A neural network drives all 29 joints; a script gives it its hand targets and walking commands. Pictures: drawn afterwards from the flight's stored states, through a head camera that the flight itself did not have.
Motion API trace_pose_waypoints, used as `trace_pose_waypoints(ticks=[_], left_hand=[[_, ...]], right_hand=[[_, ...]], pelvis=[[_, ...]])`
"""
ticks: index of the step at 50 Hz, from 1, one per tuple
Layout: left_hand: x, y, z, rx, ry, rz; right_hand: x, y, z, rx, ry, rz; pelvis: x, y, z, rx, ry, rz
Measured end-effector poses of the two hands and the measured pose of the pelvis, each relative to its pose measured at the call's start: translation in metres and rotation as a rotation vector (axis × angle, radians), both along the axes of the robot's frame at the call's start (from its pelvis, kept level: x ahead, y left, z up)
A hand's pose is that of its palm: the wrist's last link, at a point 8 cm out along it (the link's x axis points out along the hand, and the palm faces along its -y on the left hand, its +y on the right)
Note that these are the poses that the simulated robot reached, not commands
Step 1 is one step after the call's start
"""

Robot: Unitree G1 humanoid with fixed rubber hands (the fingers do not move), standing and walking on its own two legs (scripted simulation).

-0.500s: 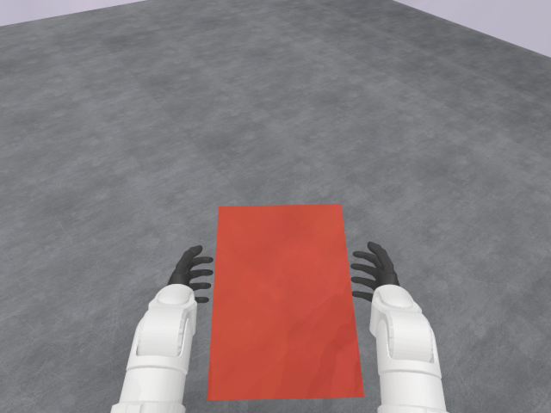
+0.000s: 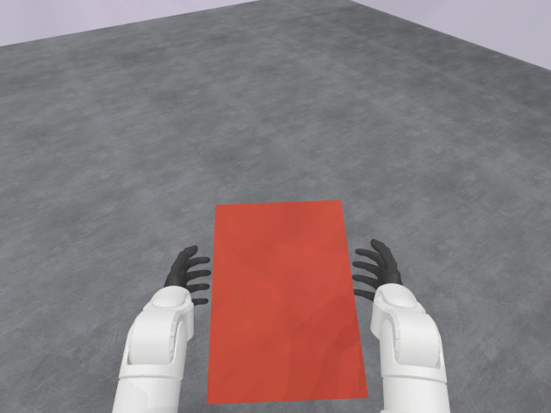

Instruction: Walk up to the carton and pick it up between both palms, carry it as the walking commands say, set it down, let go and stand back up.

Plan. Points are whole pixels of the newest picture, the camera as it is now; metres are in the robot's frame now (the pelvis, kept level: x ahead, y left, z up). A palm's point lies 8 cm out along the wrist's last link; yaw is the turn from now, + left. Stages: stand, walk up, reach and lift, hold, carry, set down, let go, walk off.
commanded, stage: carry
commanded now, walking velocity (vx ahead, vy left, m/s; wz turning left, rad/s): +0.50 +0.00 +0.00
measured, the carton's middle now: (282, 298) +0.32 -0.01 -0.04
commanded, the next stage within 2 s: none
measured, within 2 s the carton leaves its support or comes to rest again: neither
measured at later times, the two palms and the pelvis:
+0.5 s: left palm (186, 222) +0.41 +0.16 +0.05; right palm (357, 209) +0.43 -0.14 +0.07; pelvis +0.15 +0.01 +0.01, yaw +1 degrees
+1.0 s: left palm (212, 109) +0.67 +0.14 +0.11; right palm (350, 109) +0.67 -0.15 +0.12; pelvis +0.42 +0.00 +0.00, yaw +0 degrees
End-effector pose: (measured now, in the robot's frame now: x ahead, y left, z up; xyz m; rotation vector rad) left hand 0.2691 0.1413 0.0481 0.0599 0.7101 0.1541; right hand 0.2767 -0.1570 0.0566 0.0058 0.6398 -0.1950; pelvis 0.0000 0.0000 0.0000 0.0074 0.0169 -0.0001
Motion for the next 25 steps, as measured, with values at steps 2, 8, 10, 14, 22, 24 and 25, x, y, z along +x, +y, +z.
trace_pose_waypoints(ticks=[2, 8, 10, 14, 22, 24, 25], left_hand=[[0.010, 0.000, 0.005, 0.001, -0.008, 0.011], [0.040, -0.001, 0.019, -0.008, -0.016, 0.039], [0.052, 0.000, 0.020, -0.003, -0.010, 0.039], [0.081, 0.000, 0.015, 0.023, 0.011, 0.030], [0.116, 0.008, 0.003, -0.045, 0.084, 0.072], [0.131, 0.012, 0.001, -0.049, 0.087, 0.066], [0.140, 0.014, 0.001, -0.049, 0.081, 0.064]], right_hand=[[0.011, 0.001, 0.006, -0.006, -0.009, -0.003], [0.042, 0.004, 0.023, -0.024, -0.016, -0.022], [0.053, 0.005, 0.024, -0.023, -0.010, -0.030], [0.078, 0.005, 0.012, -0.001, 0.013, -0.043], [0.128, 0.013, 0.012, -0.038, 0.094, -0.003], [0.145, 0.016, 0.010, -0.036, 0.097, -0.004], [0.154, 0.018, 0.010, -0.034, 0.091, -0.009]], pelvis=[[0.010, -0.001, -0.001, -0.008, 0.006, 0.006], [0.042, -0.001, -0.001, -0.014, 0.026, 0.009], [0.053, 0.000, -0.002, -0.012, 0.036, 0.006], [0.078, 0.003, -0.007, -0.038, 0.050, 0.004], [0.125, 0.002, 0.009, 0.015, 0.047, 0.024], [0.141, 0.007, 0.010, 0.025, 0.042, 0.018], [0.149, 0.010, 0.010, 0.028, 0.038, 0.014]])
